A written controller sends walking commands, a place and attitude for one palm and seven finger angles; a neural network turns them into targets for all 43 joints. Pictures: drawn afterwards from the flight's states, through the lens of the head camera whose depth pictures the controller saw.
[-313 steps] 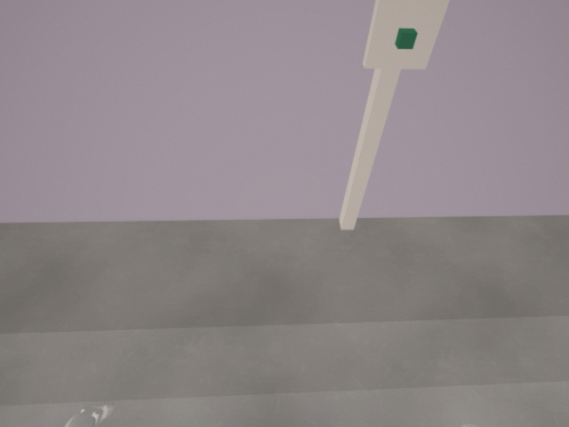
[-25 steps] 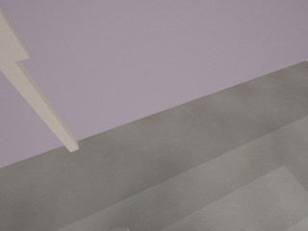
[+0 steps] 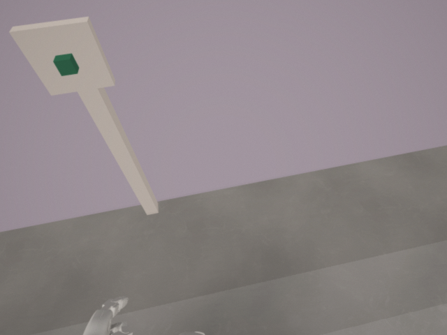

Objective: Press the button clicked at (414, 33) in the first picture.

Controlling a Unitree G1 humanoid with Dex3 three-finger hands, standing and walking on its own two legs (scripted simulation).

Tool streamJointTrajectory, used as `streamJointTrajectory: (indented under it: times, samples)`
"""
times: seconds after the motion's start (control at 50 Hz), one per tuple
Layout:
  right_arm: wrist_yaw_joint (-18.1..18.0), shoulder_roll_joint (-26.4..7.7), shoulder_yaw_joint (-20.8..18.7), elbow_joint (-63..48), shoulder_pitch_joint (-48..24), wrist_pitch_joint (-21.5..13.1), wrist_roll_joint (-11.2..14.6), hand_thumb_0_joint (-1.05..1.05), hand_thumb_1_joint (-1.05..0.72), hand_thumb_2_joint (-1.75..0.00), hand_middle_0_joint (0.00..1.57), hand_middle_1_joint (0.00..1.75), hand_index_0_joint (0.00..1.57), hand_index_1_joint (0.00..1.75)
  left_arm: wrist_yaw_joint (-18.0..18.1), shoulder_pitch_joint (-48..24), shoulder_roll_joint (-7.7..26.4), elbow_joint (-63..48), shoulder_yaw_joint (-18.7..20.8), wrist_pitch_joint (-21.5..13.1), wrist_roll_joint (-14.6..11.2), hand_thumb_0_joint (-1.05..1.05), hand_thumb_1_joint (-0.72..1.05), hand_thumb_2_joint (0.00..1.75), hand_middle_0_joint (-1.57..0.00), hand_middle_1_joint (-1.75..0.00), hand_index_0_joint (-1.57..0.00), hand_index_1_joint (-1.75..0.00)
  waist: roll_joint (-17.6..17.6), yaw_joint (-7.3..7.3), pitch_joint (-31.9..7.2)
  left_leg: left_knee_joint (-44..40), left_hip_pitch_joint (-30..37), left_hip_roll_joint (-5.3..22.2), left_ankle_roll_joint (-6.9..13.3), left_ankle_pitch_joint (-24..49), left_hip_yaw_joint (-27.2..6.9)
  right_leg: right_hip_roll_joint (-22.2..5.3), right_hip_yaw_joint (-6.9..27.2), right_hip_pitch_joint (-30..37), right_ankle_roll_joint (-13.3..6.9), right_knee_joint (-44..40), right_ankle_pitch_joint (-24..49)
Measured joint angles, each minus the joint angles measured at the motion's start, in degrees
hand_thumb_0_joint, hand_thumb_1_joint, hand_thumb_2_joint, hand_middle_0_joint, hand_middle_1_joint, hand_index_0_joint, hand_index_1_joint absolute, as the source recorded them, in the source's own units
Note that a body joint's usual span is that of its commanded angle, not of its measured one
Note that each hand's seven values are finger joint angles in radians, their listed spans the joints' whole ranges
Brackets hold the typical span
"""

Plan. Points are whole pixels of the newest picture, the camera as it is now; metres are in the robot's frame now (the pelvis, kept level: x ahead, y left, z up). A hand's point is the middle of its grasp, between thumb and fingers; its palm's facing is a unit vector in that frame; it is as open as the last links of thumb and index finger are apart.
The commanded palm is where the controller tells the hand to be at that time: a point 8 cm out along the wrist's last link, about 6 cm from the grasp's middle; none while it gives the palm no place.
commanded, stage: turn to face it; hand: left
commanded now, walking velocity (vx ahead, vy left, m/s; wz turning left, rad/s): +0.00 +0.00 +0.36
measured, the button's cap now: (66, 64) +0.72 +0.42 +0.11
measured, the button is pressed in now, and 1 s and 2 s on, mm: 0 0 0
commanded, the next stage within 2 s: take the last steps up to it in 0.20 s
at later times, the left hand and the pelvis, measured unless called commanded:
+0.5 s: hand out of the picture -0.06 +0.25 -0.18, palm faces +0.25 -0.95 -0.20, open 7.4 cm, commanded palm none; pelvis -0.01 +0.05 +0.01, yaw +11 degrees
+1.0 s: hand (112, 302) +0.21 +0.26 -0.15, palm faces +0.15 -0.97 -0.17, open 7.4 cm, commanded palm none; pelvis +0.12 +0.07 +0.00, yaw +12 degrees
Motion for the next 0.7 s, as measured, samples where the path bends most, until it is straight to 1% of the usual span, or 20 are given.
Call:
streamJointTrajectory:
  times: [0.02,0.04,0.08,0.12,0.16,0.24,0.32,0.36,0.4,0.42,0.44,0.46,0.48,0.52,0.56,0.62,0.7]
  samples:
    - [0.02,-0.25,-0.22,0.28,0.34,0.31,-0.09,0.01,-0.90,-0.90,0.20,0.30,0.20,0.30,0.06,0.48,-0.48,0.05,-0.30,-0.11,0.07,0.01,0.90,0.90,-0.20,-0.30,-0.20,-0.30,0.22,-0.10,-0.10,5.96,-1.91,-0.24,-0.11,-2.07,0.97,-0.59,-0.75,0.55,-0.71,-0.15,-0.35]
    - [0.14,-0.45,-0.40,0.65,0.66,0.61,-0.18,0.01,-0.90,-0.90,0.20,0.30,0.20,0.30,0.13,1.07,-0.90,0.19,-0.47,-0.08,0.09,0.01,0.90,0.90,-0.20,-0.30,-0.20,-0.30,0.28,-0.05,-0.27,11.41,-3.52,-0.16,-0.26,-2.36,2.04,-1.15,-1.36,1.30,-0.99,-0.85,-0.39]
    - [0.52,-0.73,-0.62,1.36,1.15,0.97,-0.33,0.01,-0.91,-0.90,0.20,0.30,0.20,0.30,0.28,2.26,-1.48,0.70,-0.59,0.28,0.07,0.01,0.90,0.90,-0.20,-0.30,-0.20,-0.30,0.25,0.06,-0.56,19.24,-5.63,0.94,-0.72,-0.19,3.98,-2.00,-2.40,2.86,-0.96,-2.77,0.18]
    - [0.78,-0.76,-0.62,1.91,1.58,1.10,-0.38,0.01,-0.91,-0.90,0.19,0.30,0.20,0.30,0.38,3.27,-1.77,1.44,-0.63,0.39,0.11,0.01,0.90,0.90,-0.20,-0.30,-0.20,-0.30,0.01,0.05,-0.70,22.50,-6.36,2.37,-1.32,2.20,5.04,-2.70,-3.52,4.03,-0.84,-4.36,0.86]
    - [0.88,-0.58,-0.52,2.50,1.85,1.27,-0.34,0.01,-0.91,-0.90,0.19,0.30,0.20,0.30,0.44,4.15,-1.89,2.17,-0.63,0.32,0.19,0.01,0.90,0.90,-0.20,-0.30,-0.20,-0.30,-0.44,0.18,-0.66,22.16,-5.97,3.66,-1.86,3.29,5.53,-3.34,-4.66,4.82,-0.75,-5.39,1.26]
    - [0.78,-0.01,-0.09,3.72,1.37,1.67,-0.21,0.01,-0.91,-0.90,0.19,0.30,0.20,0.30,0.43,5.93,-1.82,3.54,-0.57,0.07,0.50,0.01,0.90,0.90,-0.20,-0.30,-0.20,-0.30,-1.53,1.24,-0.14,15.23,-3.12,5.32,-2.41,1.80,6.42,-4.37,-6.46,5.28,-0.34,-6.09,1.56]
    - [0.49,0.82,0.65,4.24,-0.29,1.26,0.20,0.01,-0.91,-0.90,0.19,0.30,0.20,0.30,0.34,7.62,-1.07,5.29,-0.15,0.15,0.87,0.01,0.90,0.90,-0.21,-0.30,-0.20,-0.30,-2.95,2.71,0.61,4.73,1.11,5.62,-2.05,-0.74,8.41,-5.46,-7.85,4.65,0.62,-5.00,1.25]
    - [0.32,1.30,1.14,4.11,-1.11,0.58,0.33,0.01,-0.91,-0.90,0.19,0.30,0.20,0.30,0.32,8.48,-0.40,6.44,0.23,0.26,0.86,0.01,0.90,0.90,-0.21,-0.30,-0.20,-0.30,-3.76,3.38,0.69,-1.63,3.88,5.32,-1.58,0.32,9.70,-6.06,-8.45,4.07,1.44,-3.68,0.72]
    - [0.34,1.62,1.65,3.63,-1.24,-0.63,0.24,0.01,-0.91,-0.90,0.19,0.30,0.20,0.30,0.19,9.70,0.40,7.68,0.66,0.64,0.50,0.01,0.90,0.90,-0.21,-0.30,-0.20,-0.30,-4.30,3.55,-0.01,-10.33,7.67,5.04,-0.59,4.32,10.82,-6.71,-9.14,3.01,2.59,-0.97,-0.65]
    - [0.31,2.23,1.76,3.65,-1.42,-1.30,0.00,0.01,-0.91,-0.90,0.19,0.30,0.20,0.30,0.09,10.00,1.07,8.48,1.02,1.15,0.24,0.01,0.90,0.90,-0.20,-0.30,-0.20,-0.30,-5.43,3.68,-0.16,-10.49,7.64,4.28,0.93,4.97,11.10,-7.27,-8.26,1.85,2.91,1.92,-3.77]
    - [0.33,2.79,2.02,3.52,-1.43,-1.77,-0.21,0.01,-0.91,-0.90,0.19,0.30,0.20,0.30,0.06,10.28,1.58,9.28,1.31,1.83,0.22,0.01,0.90,0.90,-0.20,-0.30,-0.20,-0.30,-6.19,4.01,-0.37,-9.84,7.58,3.88,2.39,4.83,11.41,-6.86,-6.36,0.14,2.93,6.19,-8.16]
    - [0.32,3.23,2.32,3.36,-1.21,-2.19,-0.36,0.01,-0.91,-0.90,0.19,0.30,0.20,0.30,-0.01,10.64,1.90,9.98,1.48,2.44,0.34,0.01,0.90,0.90,-0.20,-0.30,-0.20,-0.30,-6.44,4.22,-0.75,-9.95,7.99,3.87,3.49,4.66,11.66,-6.00,-4.71,-1.81,2.73,11.17,-11.06]
    - [0.13,3.64,2.57,3.29,-0.76,-2.65,-0.44,0.01,-0.91,-0.90,0.19,0.30,0.20,0.30,-0.17,10.93,2.10,10.70,1.56,2.82,0.54,0.01,0.90,0.90,-0.20,-0.30,-0.20,-0.30,-6.41,4.13,-1.27,-10.89,8.75,3.93,4.20,4.79,11.72,-5.16,-3.55,-3.73,2.54,15.97,-11.94]
    - [-0.50,4.34,3.02,3.41,0.56,-3.51,-0.42,0.01,-0.91,-0.90,0.19,0.30,0.20,0.30,-0.75,10.97,2.23,11.82,1.61,2.81,0.80,0.01,0.91,0.90,-0.20,-0.30,-0.20,-0.30,-6.04,3.60,-2.05,-14.21,10.87,3.80,4.78,6.06,11.31,-4.15,-2.14,-6.91,2.25,23.27,-9.47]
    - [-0.96,4.96,3.42,4.06,2.08,-4.29,-0.24,0.00,-0.91,-0.90,0.20,0.30,0.20,0.30,-1.28,10.60,2.15,12.25,1.44,2.08,0.86,0.01,0.91,0.90,-0.20,-0.30,-0.20,-0.30,-5.74,3.24,-2.48,-18.00,13.26,3.29,5.17,7.67,10.82,-3.98,-1.19,-9.26,2.35,27.04,-5.40]
    - [-1.38,5.76,3.69,5.60,4.65,-5.19,0.07,0.00,-0.91,-0.90,0.20,0.30,0.20,0.30,-1.52,9.81,1.67,12.24,1.06,1.08,0.87,0.01,0.91,0.90,-0.20,-0.30,-0.20,-0.30,-5.53,3.04,-3.05,-22.68,16.49,2.26,5.84,9.33,10.44,-4.25,-0.02,-11.69,2.93,28.59,-0.90]
    - [-1.68,6.88,3.81,7.95,8.37,-5.92,0.29,0.00,-0.91,-0.90,0.20,0.30,0.20,0.30,-1.39,8.41,0.71,12.26,0.76,0.70,0.76,0.01,0.91,0.90,-0.20,-0.30,-0.19,-0.30,-5.49,2.60,-3.57,-26.40,20.08,0.88,6.39,9.78,10.38,-4.59,0.84,-13.46,3.65,27.32,2.18]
